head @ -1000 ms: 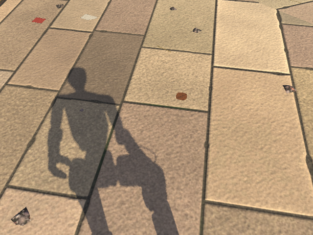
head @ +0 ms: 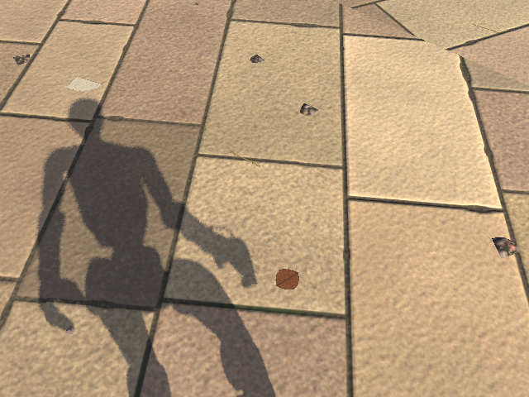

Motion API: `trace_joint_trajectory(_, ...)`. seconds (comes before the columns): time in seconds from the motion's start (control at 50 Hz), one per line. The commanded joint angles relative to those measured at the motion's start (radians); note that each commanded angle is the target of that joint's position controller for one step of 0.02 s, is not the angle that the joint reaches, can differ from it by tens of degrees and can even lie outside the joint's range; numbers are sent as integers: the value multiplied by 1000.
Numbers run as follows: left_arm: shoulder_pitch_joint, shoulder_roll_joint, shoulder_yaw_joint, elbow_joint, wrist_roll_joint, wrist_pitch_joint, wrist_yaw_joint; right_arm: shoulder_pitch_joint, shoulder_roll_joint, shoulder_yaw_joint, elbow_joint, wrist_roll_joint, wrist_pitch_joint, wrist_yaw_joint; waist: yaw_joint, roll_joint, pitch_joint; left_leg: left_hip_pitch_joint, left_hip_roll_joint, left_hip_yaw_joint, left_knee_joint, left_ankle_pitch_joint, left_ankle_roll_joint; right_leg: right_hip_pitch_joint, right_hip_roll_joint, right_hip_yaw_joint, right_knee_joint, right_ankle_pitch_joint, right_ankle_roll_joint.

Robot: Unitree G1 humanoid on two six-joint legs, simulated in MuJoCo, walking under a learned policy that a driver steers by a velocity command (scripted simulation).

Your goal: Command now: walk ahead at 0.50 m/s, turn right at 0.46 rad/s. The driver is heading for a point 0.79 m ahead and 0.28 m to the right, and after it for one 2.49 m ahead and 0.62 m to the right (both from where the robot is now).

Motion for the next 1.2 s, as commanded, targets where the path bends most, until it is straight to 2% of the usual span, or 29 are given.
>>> trace_joint_trajectory(0.02, 47, 22, 20, -60, -2, 18, 1, 11, -87, -22, -19, -7, -16, -6, 11, 142, -32, 127, 269, -215, -292, 73, 134, -143, -99, 49, 9, 92, -4)
trace_joint_trajectory(0.08, -22, 28, 27, -100, 9, 35, 2, 37, -121, -34, 1, -10, -17, -20, 10, 102, 4, 142, 276, -123, -314, 165, 148, -232, -102, 65, -67, 196, 10)
trace_joint_trajectory(0.16, -128, 21, 22, -142, 13, 27, -20, 61, -148, -41, 11, -10, -4, -36, -14, 89, 28, 194, 260, -11, -322, 207, 130, -254, -89, 28, -281, 361, 19)
trace_joint_trajectory(0.28, -317, 11, 7, -236, 13, 26, -60, 145, -187, -55, 33, 14, 28, -44, -77, 78, 86, 359, 305, 74, -273, 251, 111, -279, -67, -77, -482, 319, -10)
trace_joint_trajectory(0.34, -294, 47, 22, -265, 12, 31, -73, 120, -223, -67, 24, 27, 46, -45, -32, 119, 41, 410, 314, 119, -134, 599, 81, -156, 0, -152, -516, 178, -56)
trace_joint_trajectory(0.38, -94, 111, 61, -226, 8, 34, -70, 81, -243, -71, 12, 36, 61, -48, 92, 127, -75, 369, 278, 160, 164, 846, 47, 128, 95, -206, -581, 168, -111)
trace_joint_trajectory(0.4, 80, 189, 100, -178, 8, 38, -52, 85, -227, -63, 1, 29, 60, -49, 168, 71, -167, 186, 236, 165, 432, 681, 1, 427, 98, -130, -628, 210, -154)
trace_joint_trajectory(0.42, 108, 313, 123, -166, 2, 39, -35, 155, -78, -21, -49, -19, 40, -38, 78, -210, -218, -254, 80, 134, 804, -210, -58, 749, -169, 353, -672, 186, -291)
trace_joint_trajectory(0.44, 126, 290, 105, -206, 16, 19, -42, 116, -93, -10, -86, 16, -10, -23, 87, -186, -398, -441, -35, -128, 996, -449, -64, 882, -306, 803, -879, 9, -421)
trace_joint_trajectory(0.46, 110, 209, 82, -199, 27, 5, -48, -10, -158, -27, -114, 58, -39, -13, 125, -82, -288, -551, 20, -188, 1004, -359, -31, 838, -279, 689, -913, 66, -350)
trace_joint_trajectory(0.48, 57, 169, 70, -204, 22, -4, -47, -33, -150, -22, -120, 57, -51, -14, 91, -37, -199, -543, 65, -185, 927, -268, -6, 708, -239, 544, -898, 139, -308)
trace_joint_trajectory(0.5, -31, 131, 57, -224, 19, -7, -47, -22, -152, -27, -101, 32, -49, -22, 40, 35, -138, -465, 106, -188, 838, -208, -8, 549, -196, 431, -899, 238, -273)
trace_joint_trajectory(0.52, -86, 102, 45, -242, 25, -9, -43, 1, -168, -39, -93, 18, -36, -24, 2, 28, -114, -381, 132, -194, 766, -173, -14, 435, -165, 358, -915, 321, -254)
trace_joint_trajectory(0.58, -85, 125, 46, -249, 23, -14, -29, 3, -140, -41, -107, -1, 3, -24, -29, 33, -78, -307, 127, -172, 634, -115, -54, 297, -125, 280, -960, 427, -254)
trace_joint_trajectory(0.64, -29, 157, 54, -237, 19, -13, -8, -111, -113, -31, -147, -10, 12, -29, 1, 16, -35, -337, 94, -157, 428, 55, -88, 259, -86, 220, -972, 435, -232)
trace_joint_trajectory(0.72, 23, 156, 54, -223, 14, -5, -1, -239, -91, -19, -189, 3, 3, -15, 53, -39, -9, -261, 32, -147, 163, 255, -83, 231, -42, 199, -955, 303, -174)
trace_joint_trajectory(0.8, 72, 149, 54, -203, 8, 5, 2, -295, -121, -23, -228, 13, -13, 1, 73, -54, -6, -241, 10, -173, 63, 223, -63, 321, -79, 288, -872, 268, -161)
trace_joint_trajectory(0.86, 57, 152, 55, -206, 13, 18, 11, -235, -152, -34, -220, 16, -30, 9, 36, -95, -24, -159, -2, -162, 25, 109, -31, 381, -103, 351, -786, 328, -145)
trace_joint_trajectory(0.88, 43, 136, 49, -210, 15, 20, 11, -154, -165, -43, -196, 10, -36, 7, -4, -103, -56, -50, -14, -136, -13, 117, -7, 380, -77, 336, -725, 415, -127)
trace_joint_trajectory(0.9, 33, 97, 34, -219, 21, 18, 7, -37, -197, -57, -172, -5, -41, 3, -57, -86, -147, 146, 41, -170, 2, 134, 38, 335, -26, 290, -574, 473, -95)
trace_joint_trajectory(0.92, 43, 54, 14, -238, 42, 15, 6, 134, -252, -68, -155, -15, -38, -3, -115, 38, -294, 415, 210, -363, 26, 116, 103, 185, 48, 198, -284, 270, -53)
trace_joint_trajectory(0.94, 221, 9, 3, -237, 0, 4, 4, 215, -308, -87, -98, -16, -25, 9, -34, 421, -370, 680, 398, -847, -95, -107, 270, -178, 169, 125, 10, -236, 12)
trace_joint_trajectory(0.96, 195, 110, 15, -207, -10, 1, 6, 187, -204, -63, -116, 17, -21, 14, -62, 278, -276, 635, 388, -890, -142, -324, 246, -298, 100, 173, 123, -220, 15)
trace_joint_trajectory(0.98, 67, 153, 26, -225, -3, 1, 3, 134, -146, -48, -127, 21, -14, 10, -86, 167, -148, 507, 345, -723, -151, -309, 202, -327, 69, 152, 136, -126, 15)
trace_joint_trajectory(1.0, -5, 142, 23, -242, 10, 0, 5, 79, -140, -39, -138, 9, -6, 9, -65, 84, -82, 376, 306, -610, -170, -198, 182, -292, 33, 113, 108, -57, 14)
trace_joint_trajectory(1.04, -43, 113, 24, -261, 25, -6, -3, 43, -116, -26, -130, -7, -3, 6, -21, 97, -35, 229, 245, -477, -212, -22, 176, -223, -25, 88, 1, 14, 10)
trace_joint_trajectory(1.08, -28, 76, 16, -260, 22, -4, -8, 59, -116, -25, -114, 2, -7, 6, -6, 133, -44, 194, 222, -407, -244, 74, 188, -191, -43, 49, -75, 22, 18)
trace_joint_trajectory(1.14, -124, 47, -1, -302, 37, -9, -7, 97, -169, -36, -94, 17, -4, -2, -23, 116, -23, 172, 220, -350, -283, 175, 210, -209, -60, 9, -251, 106, 42)
trace_joint_trajectory(1.2, -219, 30, -12, -321, 33, -20, -16, 129, -192, -40, -85, 29, 13, -10, -49, 114, -11, 136, 174, -277, -282, 188, 180, -127, -27, -17, -469, 266, 60)
Keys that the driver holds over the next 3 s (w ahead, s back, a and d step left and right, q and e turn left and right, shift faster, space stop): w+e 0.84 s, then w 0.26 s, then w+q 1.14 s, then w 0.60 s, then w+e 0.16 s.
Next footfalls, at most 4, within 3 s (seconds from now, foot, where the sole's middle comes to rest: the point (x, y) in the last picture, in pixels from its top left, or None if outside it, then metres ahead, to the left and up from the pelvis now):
0.40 right None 0.34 -0.18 -0.78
0.90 left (309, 321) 0.68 -0.11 -0.78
1.38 right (432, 302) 0.75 -0.46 -0.78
1.90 left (360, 203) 1.10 -0.30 -0.78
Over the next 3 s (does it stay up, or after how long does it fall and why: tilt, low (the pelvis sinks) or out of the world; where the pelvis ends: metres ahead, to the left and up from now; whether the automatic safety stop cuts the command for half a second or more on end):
stays up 1.51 -0.34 -0.01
